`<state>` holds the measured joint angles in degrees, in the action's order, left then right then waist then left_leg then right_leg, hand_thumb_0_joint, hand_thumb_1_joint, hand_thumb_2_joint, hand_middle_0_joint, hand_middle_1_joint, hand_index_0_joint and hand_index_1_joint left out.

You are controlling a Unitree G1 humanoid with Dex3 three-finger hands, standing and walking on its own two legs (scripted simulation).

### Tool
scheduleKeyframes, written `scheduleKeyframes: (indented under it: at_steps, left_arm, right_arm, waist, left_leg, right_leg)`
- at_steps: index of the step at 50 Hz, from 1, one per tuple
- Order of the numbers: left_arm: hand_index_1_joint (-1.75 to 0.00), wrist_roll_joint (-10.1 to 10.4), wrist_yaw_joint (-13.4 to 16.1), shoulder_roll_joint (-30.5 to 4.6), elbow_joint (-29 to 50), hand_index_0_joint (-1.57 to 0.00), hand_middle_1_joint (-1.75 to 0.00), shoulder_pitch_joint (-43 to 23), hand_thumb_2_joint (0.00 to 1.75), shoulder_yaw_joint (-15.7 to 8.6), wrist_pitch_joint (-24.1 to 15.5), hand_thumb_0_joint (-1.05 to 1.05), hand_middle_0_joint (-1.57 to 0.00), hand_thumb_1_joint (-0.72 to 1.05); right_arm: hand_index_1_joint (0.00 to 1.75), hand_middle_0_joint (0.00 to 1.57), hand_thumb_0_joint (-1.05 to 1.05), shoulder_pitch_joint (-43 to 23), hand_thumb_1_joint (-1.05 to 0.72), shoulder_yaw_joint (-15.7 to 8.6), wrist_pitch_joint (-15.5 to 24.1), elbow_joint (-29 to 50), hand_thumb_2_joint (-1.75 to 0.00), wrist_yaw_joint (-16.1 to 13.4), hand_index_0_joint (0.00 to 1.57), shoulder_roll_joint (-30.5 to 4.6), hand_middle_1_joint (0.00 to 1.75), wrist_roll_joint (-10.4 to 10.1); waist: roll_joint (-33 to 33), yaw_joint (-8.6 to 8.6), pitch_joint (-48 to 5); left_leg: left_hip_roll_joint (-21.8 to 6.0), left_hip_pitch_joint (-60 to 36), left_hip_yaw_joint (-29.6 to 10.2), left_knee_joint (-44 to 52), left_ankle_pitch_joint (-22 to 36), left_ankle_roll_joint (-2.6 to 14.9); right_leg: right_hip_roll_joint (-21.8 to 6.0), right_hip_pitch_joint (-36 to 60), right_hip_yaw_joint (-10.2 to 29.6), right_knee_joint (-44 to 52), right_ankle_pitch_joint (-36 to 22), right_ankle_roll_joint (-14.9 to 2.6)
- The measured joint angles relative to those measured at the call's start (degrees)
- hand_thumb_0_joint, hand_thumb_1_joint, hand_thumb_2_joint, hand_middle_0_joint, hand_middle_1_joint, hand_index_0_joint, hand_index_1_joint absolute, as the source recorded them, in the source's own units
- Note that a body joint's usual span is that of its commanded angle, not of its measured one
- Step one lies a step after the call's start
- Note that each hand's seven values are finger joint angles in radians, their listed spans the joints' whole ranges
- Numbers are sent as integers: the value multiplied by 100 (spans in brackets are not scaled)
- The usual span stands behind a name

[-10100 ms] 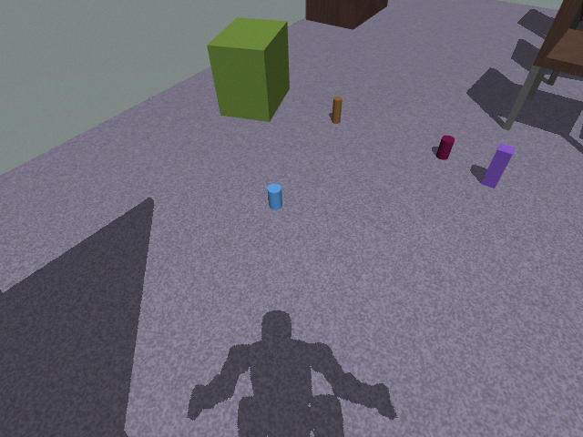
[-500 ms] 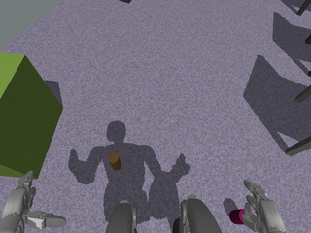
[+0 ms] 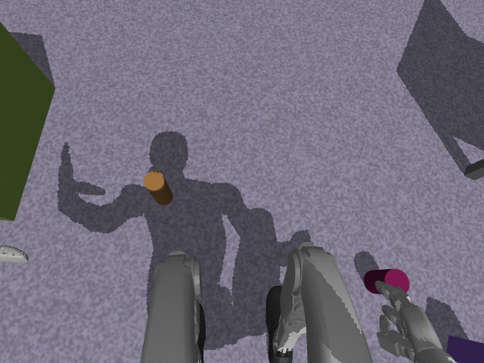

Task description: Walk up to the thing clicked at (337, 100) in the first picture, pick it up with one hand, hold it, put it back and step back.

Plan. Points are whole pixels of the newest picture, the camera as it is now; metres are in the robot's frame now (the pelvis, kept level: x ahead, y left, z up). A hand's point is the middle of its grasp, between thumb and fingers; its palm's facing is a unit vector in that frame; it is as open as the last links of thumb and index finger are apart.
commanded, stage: go down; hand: left
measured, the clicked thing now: (159, 189) +0.50 +0.21 -0.41
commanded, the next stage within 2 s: approach in 1.18 s
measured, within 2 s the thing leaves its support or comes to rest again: neither
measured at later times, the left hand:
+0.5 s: hand out of the picture +0.39 +0.39 -0.07, palm faces +0.15 -0.98 -0.10, open 17.5 cm
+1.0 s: hand out of the picture +0.40 +0.40 -0.09, palm faces +0.15 -0.99 -0.08, open 17.5 cm
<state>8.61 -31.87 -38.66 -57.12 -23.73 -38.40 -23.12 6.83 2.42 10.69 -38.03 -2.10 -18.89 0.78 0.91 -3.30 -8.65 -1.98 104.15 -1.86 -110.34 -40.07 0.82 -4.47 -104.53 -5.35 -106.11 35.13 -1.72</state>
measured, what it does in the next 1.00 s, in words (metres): lowers itself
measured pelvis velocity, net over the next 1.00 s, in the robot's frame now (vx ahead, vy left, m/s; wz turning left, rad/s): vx -0.02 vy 0.01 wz -0.04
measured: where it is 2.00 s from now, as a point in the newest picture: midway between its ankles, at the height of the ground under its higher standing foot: (236, 349)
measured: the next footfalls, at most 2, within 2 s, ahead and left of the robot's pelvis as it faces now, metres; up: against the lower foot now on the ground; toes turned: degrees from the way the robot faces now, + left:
none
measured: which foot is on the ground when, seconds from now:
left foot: down 0.00-1.00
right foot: down 0.00-1.00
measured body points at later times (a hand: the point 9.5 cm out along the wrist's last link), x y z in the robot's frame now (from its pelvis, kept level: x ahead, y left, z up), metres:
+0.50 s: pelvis -0.02 +0.01 -0.07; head +0.20 +0.06 +0.33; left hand +0.37 +0.44 -0.06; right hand +0.12 -0.28 -0.17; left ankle +0.06 +0.11 -0.45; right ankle +0.09 -0.12 -0.45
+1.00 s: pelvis -0.02 +0.01 -0.10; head +0.20 +0.06 +0.29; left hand +0.39 +0.45 -0.08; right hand +0.11 -0.28 -0.20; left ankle +0.06 +0.11 -0.45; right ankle +0.09 -0.12 -0.45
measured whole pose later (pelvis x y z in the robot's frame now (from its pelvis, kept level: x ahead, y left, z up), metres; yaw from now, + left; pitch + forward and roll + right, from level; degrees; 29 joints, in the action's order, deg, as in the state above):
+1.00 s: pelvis -0.02 +0.01 -0.10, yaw -2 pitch +32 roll -7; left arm 9.3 -40.6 -52.0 -65.8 -38.5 -46.6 -23.1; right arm 7.3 6.4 10.5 -38.6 -1.3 -22.0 2.5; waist 1.1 -6.6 -4.7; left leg -1.5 121.5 -3.4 -129.0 -40.4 2.3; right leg -5.6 -120.2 -6.1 -122.6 34.6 -1.3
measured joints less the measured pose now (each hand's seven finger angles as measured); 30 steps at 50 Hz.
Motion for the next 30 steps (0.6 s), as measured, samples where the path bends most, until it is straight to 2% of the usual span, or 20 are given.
scheduleKeyframes:
  at_steps: [15,30]
  left_arm:
    - [-10,42,-443,-577,-423,-3,-10,-650,11,-442,3,-1,-3,-54]
    - [-10,56,-694,-981,-615,-3,-10,-1135,11,-622,37,-1,-3,-58]
  right_arm:
    - [30,21,1,44,-88,129,0,-58,-89,16,21,-171,30,36]
    - [30,21,1,49,-88,254,32,-89,-90,40,21,-222,30,92]
  waist:
    - [-24,-171,93]
    - [1,-258,221]
  left_leg:
    - [-8,807,-71,-845,-55,68]
    - [26,1352,-108,-1427,-63,130]
  right_leg:
    - [-22,-751,-33,-731,-16,15]
    - [-73,-1233,-43,-1244,-25,46]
